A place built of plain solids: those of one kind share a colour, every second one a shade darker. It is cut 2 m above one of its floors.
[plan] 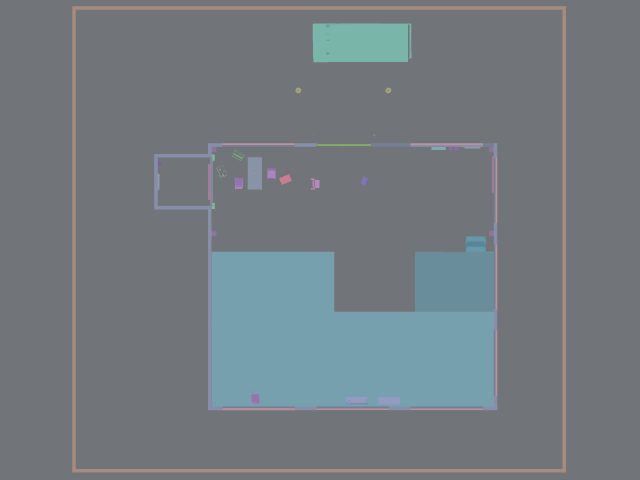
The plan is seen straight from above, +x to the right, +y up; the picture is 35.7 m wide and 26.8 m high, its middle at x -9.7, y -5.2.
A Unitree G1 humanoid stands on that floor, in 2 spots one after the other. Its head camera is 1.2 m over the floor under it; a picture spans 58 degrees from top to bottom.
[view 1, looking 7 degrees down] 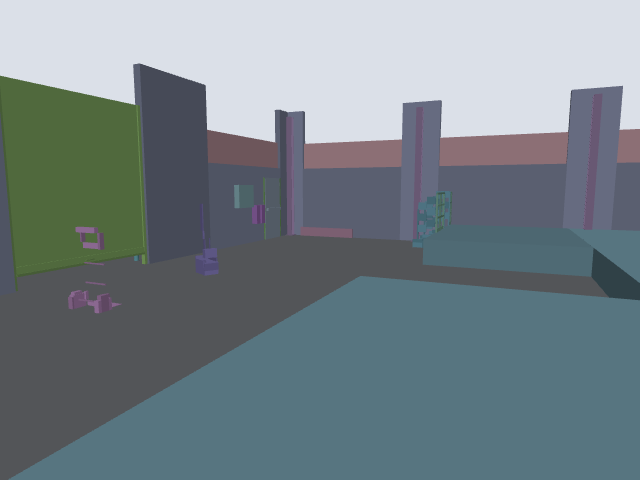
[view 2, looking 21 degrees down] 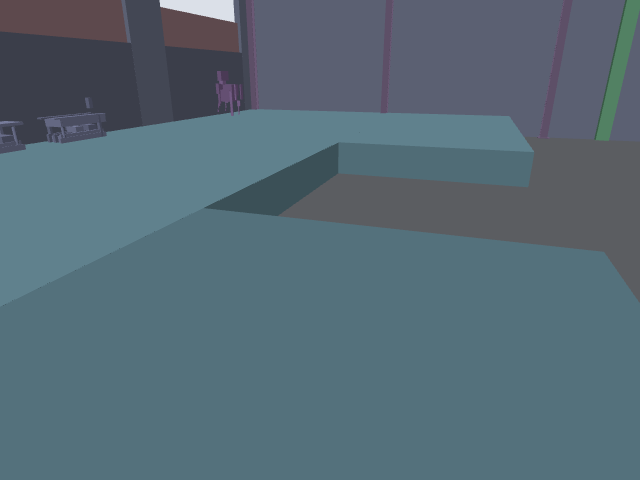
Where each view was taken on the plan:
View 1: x -14.40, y -7.70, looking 24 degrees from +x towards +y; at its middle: ground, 14.69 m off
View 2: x -1.00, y -6.85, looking -161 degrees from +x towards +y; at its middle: raised_floor_bank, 3.35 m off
